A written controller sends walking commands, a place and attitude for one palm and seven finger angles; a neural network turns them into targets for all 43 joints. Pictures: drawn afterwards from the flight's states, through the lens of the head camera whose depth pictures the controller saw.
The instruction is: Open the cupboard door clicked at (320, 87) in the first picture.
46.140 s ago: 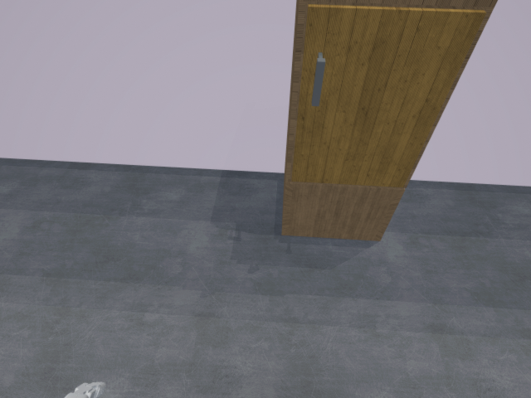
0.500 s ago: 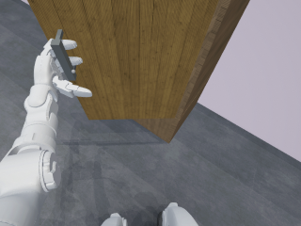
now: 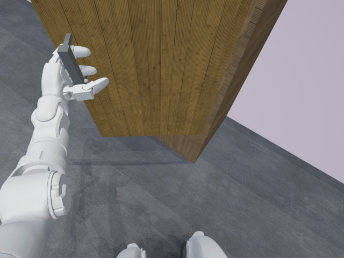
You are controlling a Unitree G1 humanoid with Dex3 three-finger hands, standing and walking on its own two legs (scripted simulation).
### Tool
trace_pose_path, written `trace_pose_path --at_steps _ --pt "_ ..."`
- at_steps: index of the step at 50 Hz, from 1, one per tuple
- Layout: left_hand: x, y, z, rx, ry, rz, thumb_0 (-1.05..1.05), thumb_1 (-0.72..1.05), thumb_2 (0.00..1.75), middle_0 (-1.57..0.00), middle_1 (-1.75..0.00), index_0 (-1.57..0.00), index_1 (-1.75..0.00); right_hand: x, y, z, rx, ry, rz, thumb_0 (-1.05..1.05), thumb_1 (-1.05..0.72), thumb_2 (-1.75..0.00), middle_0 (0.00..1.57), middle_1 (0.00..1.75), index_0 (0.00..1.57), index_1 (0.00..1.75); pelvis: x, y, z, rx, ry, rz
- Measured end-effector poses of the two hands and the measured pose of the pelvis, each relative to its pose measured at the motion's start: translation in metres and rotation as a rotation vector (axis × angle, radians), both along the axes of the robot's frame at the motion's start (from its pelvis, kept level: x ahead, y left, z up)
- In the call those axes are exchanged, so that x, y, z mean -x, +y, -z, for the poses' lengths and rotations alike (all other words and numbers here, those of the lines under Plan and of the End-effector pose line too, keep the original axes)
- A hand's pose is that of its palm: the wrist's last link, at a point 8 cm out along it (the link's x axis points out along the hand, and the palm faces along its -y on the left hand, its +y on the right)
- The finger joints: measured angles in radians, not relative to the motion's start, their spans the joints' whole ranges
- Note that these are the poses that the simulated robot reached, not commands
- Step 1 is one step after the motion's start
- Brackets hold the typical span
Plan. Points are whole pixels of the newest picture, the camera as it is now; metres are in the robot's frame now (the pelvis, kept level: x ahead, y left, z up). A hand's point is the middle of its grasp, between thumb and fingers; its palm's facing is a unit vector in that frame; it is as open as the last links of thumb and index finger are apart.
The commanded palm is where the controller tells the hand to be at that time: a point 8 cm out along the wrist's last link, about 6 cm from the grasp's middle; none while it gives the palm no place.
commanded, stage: close the thumb around the handle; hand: left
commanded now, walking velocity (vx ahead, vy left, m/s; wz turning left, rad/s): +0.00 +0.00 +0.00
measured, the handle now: (76, 64) +0.54 +0.19 +0.09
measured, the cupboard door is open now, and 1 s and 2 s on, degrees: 38 65 78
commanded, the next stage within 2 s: pull the door open along its arc in 0.30 s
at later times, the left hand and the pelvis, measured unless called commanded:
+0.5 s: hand (85, 83) +0.49 +0.17 +0.08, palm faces -0.01 -1.00 -0.02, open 5.4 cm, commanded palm +0.45 +0.21 +0.09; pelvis +0.00 -0.01 +0.00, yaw +0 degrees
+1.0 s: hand (106, 145) +0.33 +0.11 +0.09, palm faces +0.25 -0.97 +0.04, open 5.9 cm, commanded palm +0.27 +0.18 +0.09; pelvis +0.01 -0.01 +0.02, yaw -1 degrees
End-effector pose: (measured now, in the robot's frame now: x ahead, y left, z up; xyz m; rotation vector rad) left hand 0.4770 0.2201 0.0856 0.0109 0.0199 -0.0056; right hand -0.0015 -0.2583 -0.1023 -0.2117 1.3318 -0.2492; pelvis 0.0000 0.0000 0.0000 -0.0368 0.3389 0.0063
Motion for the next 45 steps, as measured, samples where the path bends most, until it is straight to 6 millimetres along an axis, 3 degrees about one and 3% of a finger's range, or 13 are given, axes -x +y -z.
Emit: trace_pose_path --at_steps 8,13,29,37,40,45 --pt "0.003 0.0 0.0 -0.001 -0.001 -0.005 0.0 0.58 0.76 -0.37 -1.32 -0.36 -1.31 -0.006 -0.001 0.001 -0.008 -0.006 -0.001 0.01 -0.91 -0.9 0.2 0.3 0.2 0.3 -0.003 -0.002 -0.001 -0.001 -0.005 0.002" --pt "0.004 0.0 0.0 0.0 -0.002 -0.003 0.01 0.77 0.84 -0.38 -1.34 -0.37 -1.33 -0.011 -0.003 0.0 -0.004 -0.018 -0.003 0.01 -0.91 -0.9 0.2 0.3 0.2 0.3 -0.004 -0.003 -0.002 -0.001 -0.008 0.001" --pt "0.014 0.0 0.0 -0.002 -0.008 0.007 0.01 0.8 0.82 -0.38 -1.35 -0.37 -1.35 -0.02 -0.007 -0.002 -0.005 -0.052 0.005 0.01 -0.91 -0.9 0.2 0.3 0.2 0.3 -0.006 -0.005 -0.004 -0.007 -0.017 0.012" --pt "0.055 -0.007 0.001 0.013 -0.033 0.025 0.02 0.77 0.79 -0.38 -1.35 -0.37 -1.35 -0.042 -0.003 -0.009 -0.038 -0.136 0.01 0.01 -0.91 -0.9 0.2 0.3 0.2 0.3 -0.012 -0.005 -0.012 -0.013 -0.052 0.026" --pt "0.081 -0.014 0.002 0.026 -0.044 0.025 0.02 0.76 0.77 -0.38 -1.35 -0.37 -1.35 -0.061 0.0 -0.013 -0.055 -0.198 -0.005 0.01 -0.91 -0.9 0.2 0.3 0.2 0.3 -0.014 -0.004 -0.015 -0.015 -0.071 0.03" --pt "0.133 -0.038 0.002 0.087 -0.057 -0.15 0.03 0.73 0.75 -0.39 -1.35 -0.38 -1.35 -0.106 0.011 -0.019 -0.091 -0.326 -0.08 0.01 -0.91 -0.9 0.2 0.3 0.2 0.3 -0.015 -0.004 -0.019 -0.021 -0.106 0.031"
